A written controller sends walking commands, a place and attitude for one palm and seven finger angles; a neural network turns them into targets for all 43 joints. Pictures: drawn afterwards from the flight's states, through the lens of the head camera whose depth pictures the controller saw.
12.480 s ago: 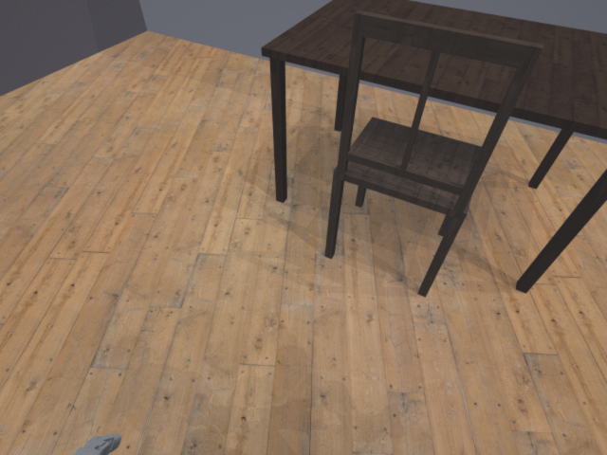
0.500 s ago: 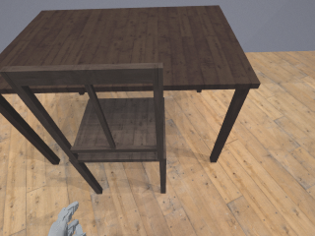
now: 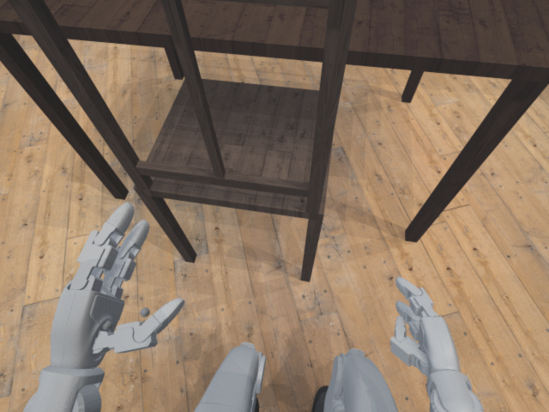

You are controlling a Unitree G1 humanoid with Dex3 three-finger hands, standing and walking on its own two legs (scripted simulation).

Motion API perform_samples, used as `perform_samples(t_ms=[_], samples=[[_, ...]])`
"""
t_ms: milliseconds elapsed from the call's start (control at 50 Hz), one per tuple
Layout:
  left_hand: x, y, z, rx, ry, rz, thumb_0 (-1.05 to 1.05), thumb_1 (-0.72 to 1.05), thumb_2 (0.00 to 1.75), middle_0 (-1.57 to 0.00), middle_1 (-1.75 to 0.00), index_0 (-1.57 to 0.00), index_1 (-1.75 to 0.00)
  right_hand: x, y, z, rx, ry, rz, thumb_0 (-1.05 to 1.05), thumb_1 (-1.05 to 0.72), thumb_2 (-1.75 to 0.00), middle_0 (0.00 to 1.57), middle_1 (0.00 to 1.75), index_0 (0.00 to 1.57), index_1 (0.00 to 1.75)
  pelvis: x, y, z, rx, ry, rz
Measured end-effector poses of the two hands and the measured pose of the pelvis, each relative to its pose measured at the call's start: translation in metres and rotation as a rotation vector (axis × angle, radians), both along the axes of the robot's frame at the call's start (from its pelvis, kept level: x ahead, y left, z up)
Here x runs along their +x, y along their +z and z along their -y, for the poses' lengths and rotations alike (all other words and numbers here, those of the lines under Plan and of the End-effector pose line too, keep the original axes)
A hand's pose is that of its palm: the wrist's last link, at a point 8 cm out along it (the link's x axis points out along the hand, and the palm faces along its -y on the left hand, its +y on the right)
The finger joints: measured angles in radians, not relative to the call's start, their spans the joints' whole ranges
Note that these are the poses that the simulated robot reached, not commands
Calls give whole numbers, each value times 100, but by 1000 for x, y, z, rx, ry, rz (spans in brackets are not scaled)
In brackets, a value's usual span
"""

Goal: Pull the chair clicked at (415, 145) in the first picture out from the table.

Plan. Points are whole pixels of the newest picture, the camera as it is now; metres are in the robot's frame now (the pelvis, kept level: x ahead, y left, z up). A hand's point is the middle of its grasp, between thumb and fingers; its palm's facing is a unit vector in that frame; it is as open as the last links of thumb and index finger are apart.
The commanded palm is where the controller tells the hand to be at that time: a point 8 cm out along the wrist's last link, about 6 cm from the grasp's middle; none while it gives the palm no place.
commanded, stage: raise the hand toward the chair's back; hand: left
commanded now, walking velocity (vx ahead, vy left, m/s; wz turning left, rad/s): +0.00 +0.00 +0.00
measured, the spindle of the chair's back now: (202, 109) +0.53 +0.19 +0.09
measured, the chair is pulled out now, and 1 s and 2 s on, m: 0.00 0.00 0.00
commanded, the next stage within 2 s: aim the fingers beside a spindle in 1.42 s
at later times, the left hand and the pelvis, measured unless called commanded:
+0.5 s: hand (160, 295) +0.24 +0.18 +0.06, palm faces -0.08 -1.00 -0.05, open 15.7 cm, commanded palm +0.22 +0.25 +0.09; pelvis +0.01 +0.01 +0.02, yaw -2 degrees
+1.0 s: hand (123, 244) +0.28 +0.22 +0.10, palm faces +0.02 -1.00 -0.10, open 16.9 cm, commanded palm +0.25 +0.27 +0.10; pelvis +0.03 +0.01 +0.04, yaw -1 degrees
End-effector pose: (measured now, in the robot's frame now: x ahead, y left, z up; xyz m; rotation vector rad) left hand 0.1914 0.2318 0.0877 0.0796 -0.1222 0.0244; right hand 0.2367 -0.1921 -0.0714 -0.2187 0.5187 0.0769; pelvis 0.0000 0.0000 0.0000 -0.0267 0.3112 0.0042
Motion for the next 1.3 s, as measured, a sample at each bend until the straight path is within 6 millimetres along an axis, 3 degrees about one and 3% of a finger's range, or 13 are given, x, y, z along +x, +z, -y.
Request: perform_samples(t_ms=[80, 140, 200, 280, 340, 480, 640, 720, 820, 980, 1140, 1300], samples=[[32, -22, 20, -24, -158, -160, 1, 21, 60, -12, -19, -12, -19, -35, -17, 0, 37, -91, -109, 1, -91, -89, 21, 30, 20, 30, -4, 1, -2, 8, -15, -6], [36, -37, 19, -48, -153, -341, 0, 15, 57, -12, -18, -12, -18, -63, -14, 13, 29, -187, -177, 1, -91, -89, 21, 30, 20, 30, -1, 9, -3, 19, -31, 3], [30, -27, 3, -54, -42, -357, 0, 8, 54, -12, -17, -12, -17, -85, -3, 30, -8, -257, -206, 2, -91, -89, 21, 30, 20, 30, 4, 18, -5, 20, -43, 14], [22, 3, -18, -15, 71, -186, 0, -2, 50, -11, -15, -11, -16, -99, 9, 50, -81, -266, -209, 2, -91, -90, 21, 30, 20, 30, 7, 23, -6, 14, -36, 22], [23, 6, -18, 2, 49, -110, 0, -9, 47, -9, -14, -9, -15, -96, 14, 61, -124, -253, -189, 2, -91, -90, 21, 30, 20, 30, 5, 21, -8, 7, -26, 18], [31, -29, -1, -25, -102, -273, 0, -25, 40, -8, -12, -8, -12, -71, 30, 60, -140, -261, -92, 2, -91, -90, 20, 30, 20, 30, 5, 20, -11, 4, -32, 16], [39, 18, -33, 3, 48, -91, -1, -42, 33, -7, -9, -7, -10, -41, 39, 28, -75, -178, -54, 1, -91, -90, 20, 30, 20, 30, 14, 30, -13, -6, -20, 27], [43, 5, -30, 0, -11, -184, -1, -46, 31, -6, -8, -6, -9, -34, 36, 16, -46, -148, -58, 1, -91, -90, 21, 30, 20, 30, 16, 32, -15, -8, -15, 27], [50, -13, -26, -26, -64, -293, -1, -49, 30, -6, -8, -6, -9, -35, 36, 16, -59, -149, -75, 1, -91, -90, 21, 30, 20, 30, 19, 34, -15, -5, -20, 24], [67, 23, -44, 15, 8, -110, -1, -50, 30, -6, -8, -6, -8, -46, 33, 31, -93, -166, -134, 1, -91, -90, 21, 30, 20, 30, 25, 36, -13, -8, -16, 19], [67, -6, -30, -41, -64, -284, -1, -50, 30, -6, -8, -6, -8, -55, 38, 45, -103, -221, -132, 1, -91, -90, 21, 30, 20, 30, 26, 40, -12, 3, -28, 25], [64, 17, -32, -5, -7, -110, -1, -50, 30, -6, -8, -6, -8, -57, 38, 47, -111, -190, -127, 1, -91, -90, 21, 30, 20, 30, 20, 37, -7, 1, -24, 28]])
